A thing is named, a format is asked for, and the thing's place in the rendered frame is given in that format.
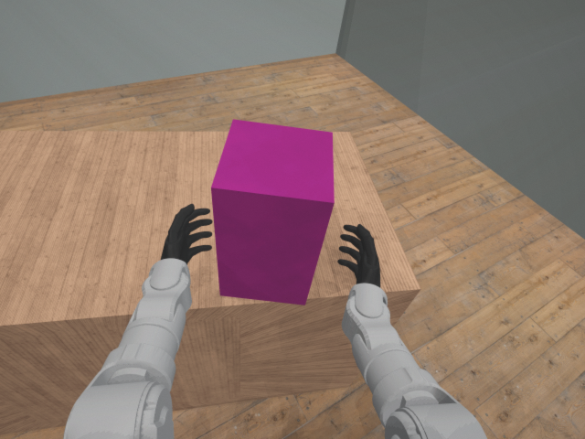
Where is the robot left forearm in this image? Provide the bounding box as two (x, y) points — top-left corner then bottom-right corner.
(63, 258), (192, 439)

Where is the carton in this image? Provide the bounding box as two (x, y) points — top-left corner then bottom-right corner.
(211, 119), (335, 305)

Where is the pedestal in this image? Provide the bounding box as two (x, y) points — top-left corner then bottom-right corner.
(0, 131), (421, 435)

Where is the right robot upper arm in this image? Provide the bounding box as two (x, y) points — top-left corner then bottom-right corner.
(385, 403), (486, 439)

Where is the right robot hand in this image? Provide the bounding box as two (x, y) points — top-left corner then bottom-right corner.
(337, 224), (380, 287)

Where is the left robot hand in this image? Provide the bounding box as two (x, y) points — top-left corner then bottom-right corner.
(160, 204), (213, 264)

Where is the robot right forearm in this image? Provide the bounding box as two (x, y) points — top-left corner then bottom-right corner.
(342, 284), (487, 439)

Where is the left robot upper arm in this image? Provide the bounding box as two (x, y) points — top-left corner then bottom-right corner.
(66, 380), (174, 439)

